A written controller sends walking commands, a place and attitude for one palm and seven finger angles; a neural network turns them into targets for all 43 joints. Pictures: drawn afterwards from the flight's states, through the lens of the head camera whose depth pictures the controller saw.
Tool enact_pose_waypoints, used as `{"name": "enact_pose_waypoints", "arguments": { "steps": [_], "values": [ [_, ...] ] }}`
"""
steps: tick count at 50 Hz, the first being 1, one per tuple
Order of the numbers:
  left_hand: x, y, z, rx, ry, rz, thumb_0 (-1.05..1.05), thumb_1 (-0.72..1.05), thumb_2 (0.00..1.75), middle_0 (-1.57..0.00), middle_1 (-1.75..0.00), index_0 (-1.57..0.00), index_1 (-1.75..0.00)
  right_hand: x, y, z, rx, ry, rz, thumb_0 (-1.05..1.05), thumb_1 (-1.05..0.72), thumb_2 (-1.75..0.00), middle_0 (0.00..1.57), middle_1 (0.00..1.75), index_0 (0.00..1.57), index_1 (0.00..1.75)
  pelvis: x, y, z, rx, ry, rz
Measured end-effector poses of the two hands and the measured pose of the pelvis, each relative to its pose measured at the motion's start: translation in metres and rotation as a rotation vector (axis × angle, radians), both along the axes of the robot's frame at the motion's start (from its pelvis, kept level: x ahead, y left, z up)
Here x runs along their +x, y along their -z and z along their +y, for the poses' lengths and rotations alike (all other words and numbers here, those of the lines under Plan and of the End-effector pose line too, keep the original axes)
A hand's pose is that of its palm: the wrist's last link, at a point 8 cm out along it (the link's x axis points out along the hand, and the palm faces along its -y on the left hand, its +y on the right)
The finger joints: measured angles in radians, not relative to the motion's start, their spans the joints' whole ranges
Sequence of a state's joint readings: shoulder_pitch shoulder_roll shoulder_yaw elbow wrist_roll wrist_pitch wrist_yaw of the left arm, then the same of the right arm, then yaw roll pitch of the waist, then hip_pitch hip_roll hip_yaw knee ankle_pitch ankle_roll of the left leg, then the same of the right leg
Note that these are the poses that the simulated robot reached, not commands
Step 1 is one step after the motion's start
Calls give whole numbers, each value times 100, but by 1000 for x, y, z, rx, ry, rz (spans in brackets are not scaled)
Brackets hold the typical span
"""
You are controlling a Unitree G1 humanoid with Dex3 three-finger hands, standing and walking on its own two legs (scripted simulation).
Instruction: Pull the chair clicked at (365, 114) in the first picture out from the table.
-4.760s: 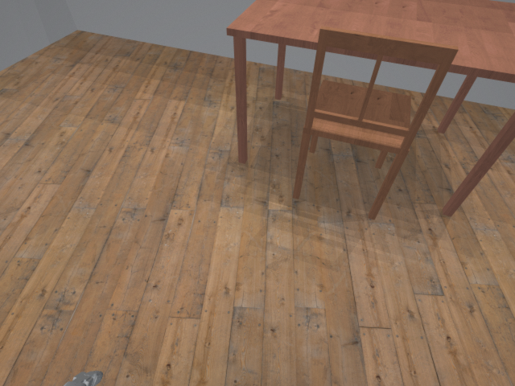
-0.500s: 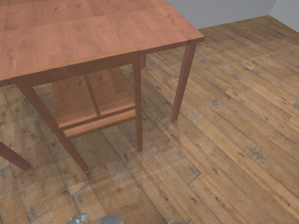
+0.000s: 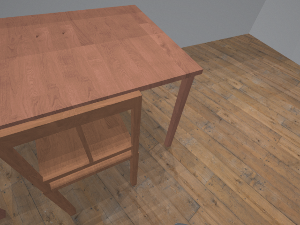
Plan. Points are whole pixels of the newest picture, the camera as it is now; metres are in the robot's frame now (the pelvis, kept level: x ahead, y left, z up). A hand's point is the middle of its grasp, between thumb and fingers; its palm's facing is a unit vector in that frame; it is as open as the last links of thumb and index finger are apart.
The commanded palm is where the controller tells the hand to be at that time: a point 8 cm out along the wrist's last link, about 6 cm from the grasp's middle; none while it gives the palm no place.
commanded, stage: turn to face it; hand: left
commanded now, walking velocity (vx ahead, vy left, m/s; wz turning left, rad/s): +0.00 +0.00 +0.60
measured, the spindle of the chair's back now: (85, 144) +0.38 +0.25 -0.11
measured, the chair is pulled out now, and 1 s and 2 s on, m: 0.00 0.00 -0.05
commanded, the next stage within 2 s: take the last steps up to it in 0.86 s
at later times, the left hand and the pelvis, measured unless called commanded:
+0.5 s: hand out of the picture +0.05 +0.18 -0.17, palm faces +0.32 -0.92 -0.25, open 7.3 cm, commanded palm none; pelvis +0.04 -0.02 -0.01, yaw +17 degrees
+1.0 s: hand out of the picture +0.01 +0.18 -0.17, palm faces +0.47 -0.83 -0.28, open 7.4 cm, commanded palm none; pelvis +0.05 -0.02 -0.01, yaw +27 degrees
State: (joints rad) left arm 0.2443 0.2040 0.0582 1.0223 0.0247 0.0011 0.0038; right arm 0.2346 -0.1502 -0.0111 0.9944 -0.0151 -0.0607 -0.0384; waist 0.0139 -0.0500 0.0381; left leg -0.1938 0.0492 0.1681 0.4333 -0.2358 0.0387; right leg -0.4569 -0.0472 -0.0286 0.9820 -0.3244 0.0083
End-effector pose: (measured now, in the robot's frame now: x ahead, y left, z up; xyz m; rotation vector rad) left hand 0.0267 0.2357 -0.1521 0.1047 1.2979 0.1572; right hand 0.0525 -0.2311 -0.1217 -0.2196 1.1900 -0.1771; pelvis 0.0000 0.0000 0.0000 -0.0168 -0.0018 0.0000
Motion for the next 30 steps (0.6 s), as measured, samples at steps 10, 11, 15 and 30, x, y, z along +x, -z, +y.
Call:
{"name": "enact_pose_waypoints", "arguments": {
  "steps": [10,11,15,30],
  "values": [
    [66,-8,-29,59,-38,-95,0,92,90,-20,-30,-20,-30,-37,39,-14,95,30,291,0,-92,-90,21,30,20,30,36,13,-23,25,-103,5],
    [66,-11,-31,63,-47,-103,0,92,90,-20,-30,-20,-30,-33,41,-16,101,22,301,0,-92,-90,21,30,20,30,38,12,-25,24,-118,5],
    [59,-20,-33,83,-109,-111,0,92,90,-20,-30,-20,-30,-4,39,-21,105,-30,286,1,-91,-90,20,29,20,30,42,7,-30,29,-174,2],
    [-40,14,9,67,-352,26,0,91,90,-20,-30,-20,-30,169,16,19,-12,-368,-35,0,-91,-90,20,29,20,30,41,23,-2,14,-345,4]
  ]
}}
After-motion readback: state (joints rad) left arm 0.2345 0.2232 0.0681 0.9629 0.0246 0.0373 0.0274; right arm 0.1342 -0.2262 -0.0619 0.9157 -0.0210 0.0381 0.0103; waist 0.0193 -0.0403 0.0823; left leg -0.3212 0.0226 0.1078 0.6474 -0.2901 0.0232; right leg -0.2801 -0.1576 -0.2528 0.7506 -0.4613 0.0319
